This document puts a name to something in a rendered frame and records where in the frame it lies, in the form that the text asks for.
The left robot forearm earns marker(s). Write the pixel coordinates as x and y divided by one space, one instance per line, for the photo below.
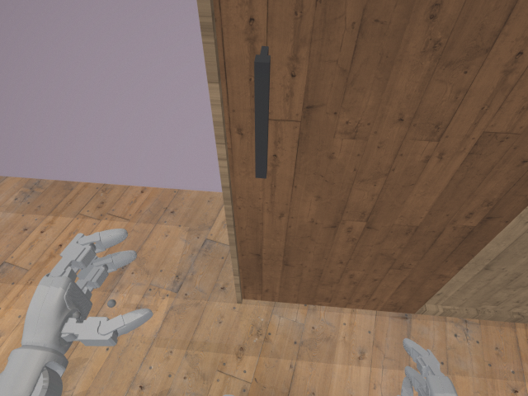
33 371

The wardrobe door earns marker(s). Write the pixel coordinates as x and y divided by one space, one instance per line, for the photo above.
397 143
497 277

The handle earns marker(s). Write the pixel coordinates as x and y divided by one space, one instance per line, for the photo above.
262 65

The left robot hand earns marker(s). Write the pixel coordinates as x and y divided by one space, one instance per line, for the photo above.
49 319

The right robot hand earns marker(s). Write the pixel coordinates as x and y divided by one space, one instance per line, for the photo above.
435 384

